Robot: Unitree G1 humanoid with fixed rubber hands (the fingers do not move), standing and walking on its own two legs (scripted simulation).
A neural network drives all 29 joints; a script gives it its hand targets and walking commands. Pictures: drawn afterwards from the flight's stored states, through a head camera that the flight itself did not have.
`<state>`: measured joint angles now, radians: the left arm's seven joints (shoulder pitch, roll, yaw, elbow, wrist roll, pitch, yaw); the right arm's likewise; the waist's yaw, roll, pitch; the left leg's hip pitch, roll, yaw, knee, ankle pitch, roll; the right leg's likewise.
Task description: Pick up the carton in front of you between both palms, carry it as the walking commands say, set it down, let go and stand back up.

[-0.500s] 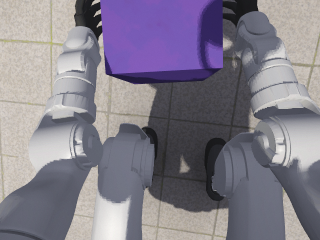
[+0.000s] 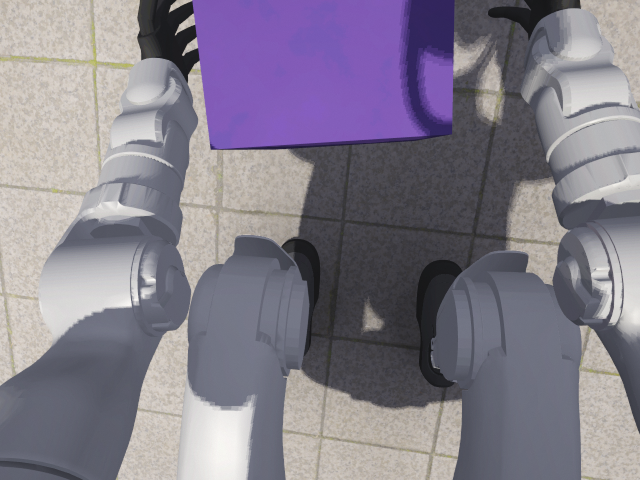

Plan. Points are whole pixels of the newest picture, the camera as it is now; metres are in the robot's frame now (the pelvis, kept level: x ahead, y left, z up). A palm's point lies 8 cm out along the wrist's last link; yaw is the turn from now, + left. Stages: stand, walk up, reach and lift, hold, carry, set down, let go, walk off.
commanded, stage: set down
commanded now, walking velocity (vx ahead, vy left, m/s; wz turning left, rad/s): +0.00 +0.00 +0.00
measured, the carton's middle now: (332, 52) +0.52 +0.06 -0.24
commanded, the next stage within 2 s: let go in 1.14 s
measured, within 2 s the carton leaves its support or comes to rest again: neither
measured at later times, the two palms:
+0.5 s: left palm out of the picture +0.51 +0.24 -0.04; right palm out of the picture +0.56 -0.14 -0.04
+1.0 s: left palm out of the picture +0.50 +0.25 +0.11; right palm out of the picture +0.56 -0.15 +0.11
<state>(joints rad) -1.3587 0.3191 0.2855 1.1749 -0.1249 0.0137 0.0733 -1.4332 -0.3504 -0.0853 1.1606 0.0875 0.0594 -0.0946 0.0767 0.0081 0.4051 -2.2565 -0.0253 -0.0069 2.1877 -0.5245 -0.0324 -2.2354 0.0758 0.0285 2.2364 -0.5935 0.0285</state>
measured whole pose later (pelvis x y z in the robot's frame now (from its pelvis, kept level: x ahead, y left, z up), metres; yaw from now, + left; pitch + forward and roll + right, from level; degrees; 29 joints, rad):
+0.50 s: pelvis +0.01 +0.00 +0.08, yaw +0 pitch +43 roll +0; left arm -1.14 0.26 0.26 0.90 -0.13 0.09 0.10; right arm -1.26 -0.31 -0.14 0.99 0.08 0.13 -0.09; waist 0.08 -0.02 0.06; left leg -2.16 -0.03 -0.02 1.93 -0.52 -0.02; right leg -2.13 0.05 0.02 1.97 -0.59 0.02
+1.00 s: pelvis +0.03 +0.00 +0.20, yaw +0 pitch +47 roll +0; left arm -0.99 0.24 0.32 0.77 -0.07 0.14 0.02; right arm -1.11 -0.27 -0.20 0.86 0.01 0.18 -0.05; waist 0.08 -0.03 -0.10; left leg -1.85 -0.02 -0.03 1.45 -0.42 -0.02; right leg -1.83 0.05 0.03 1.48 -0.47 0.01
